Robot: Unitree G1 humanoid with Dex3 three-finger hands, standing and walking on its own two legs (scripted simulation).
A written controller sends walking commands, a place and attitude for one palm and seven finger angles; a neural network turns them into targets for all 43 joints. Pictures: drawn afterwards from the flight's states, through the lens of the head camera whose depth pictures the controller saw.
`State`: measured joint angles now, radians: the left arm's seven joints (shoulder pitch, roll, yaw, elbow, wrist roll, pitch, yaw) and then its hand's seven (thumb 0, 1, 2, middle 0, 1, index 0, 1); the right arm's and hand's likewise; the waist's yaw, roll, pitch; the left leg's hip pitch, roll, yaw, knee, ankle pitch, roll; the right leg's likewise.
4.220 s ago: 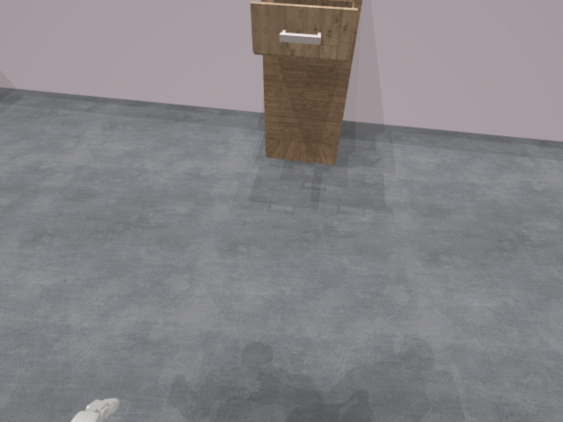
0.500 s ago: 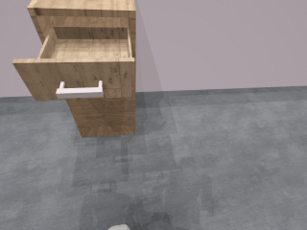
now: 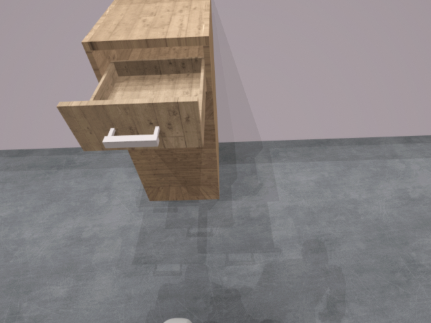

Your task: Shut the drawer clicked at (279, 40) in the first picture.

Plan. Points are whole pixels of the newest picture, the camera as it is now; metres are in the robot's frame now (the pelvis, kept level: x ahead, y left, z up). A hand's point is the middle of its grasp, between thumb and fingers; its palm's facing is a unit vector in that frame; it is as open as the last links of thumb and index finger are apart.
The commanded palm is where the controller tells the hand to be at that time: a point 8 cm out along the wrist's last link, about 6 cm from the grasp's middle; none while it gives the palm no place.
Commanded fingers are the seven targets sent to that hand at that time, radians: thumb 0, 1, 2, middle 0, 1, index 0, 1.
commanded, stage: take the last steps up to it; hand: left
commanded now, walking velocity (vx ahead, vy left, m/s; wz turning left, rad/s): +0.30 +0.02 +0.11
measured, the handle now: (133, 135) +0.55 +0.25 +0.02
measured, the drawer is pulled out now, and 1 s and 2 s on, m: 0.29 0.29 0.29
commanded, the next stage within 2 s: come to a stop and stand still in 0.94 s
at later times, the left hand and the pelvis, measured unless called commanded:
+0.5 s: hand out of the picture +0.05 +0.23 -0.18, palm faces +0.10 -0.98 -0.16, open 7.4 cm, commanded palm none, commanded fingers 0.00 0.90 0.90 -0.20 -0.30 -0.20 -0.30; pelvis +0.07 +0.05 +0.00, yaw +2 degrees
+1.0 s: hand (149, 275) +0.26 +0.19 -0.17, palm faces +0.08 -0.98 -0.20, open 7.2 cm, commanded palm none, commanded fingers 0.00 0.90 0.90 -0.20 -0.30 -0.20 -0.30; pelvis +0.21 +0.00 +0.00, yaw +2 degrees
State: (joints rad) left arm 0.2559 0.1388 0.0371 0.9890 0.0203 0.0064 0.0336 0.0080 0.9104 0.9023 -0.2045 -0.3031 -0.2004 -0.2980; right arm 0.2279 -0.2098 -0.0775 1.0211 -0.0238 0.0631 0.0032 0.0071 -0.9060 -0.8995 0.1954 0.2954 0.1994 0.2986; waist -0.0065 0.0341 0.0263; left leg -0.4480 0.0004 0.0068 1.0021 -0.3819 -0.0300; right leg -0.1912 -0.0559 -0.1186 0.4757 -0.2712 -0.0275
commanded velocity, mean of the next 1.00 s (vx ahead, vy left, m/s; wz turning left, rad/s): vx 0.25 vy -0.01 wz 0.00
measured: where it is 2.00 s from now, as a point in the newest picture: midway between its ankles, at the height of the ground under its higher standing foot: outside the picture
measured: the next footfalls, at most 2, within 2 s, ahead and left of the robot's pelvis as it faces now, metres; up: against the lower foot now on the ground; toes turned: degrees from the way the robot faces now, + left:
left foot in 0.26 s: +0.04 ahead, +0.15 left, +0.00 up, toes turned +8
right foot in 0.72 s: +0.29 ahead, -0.09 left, +0.00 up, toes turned -7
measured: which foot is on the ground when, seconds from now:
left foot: up 0.00-0.24, down 0.26-0.74, up 0.76-1.00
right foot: down 0.00-0.26, up 0.28-0.70, down 0.72-1.00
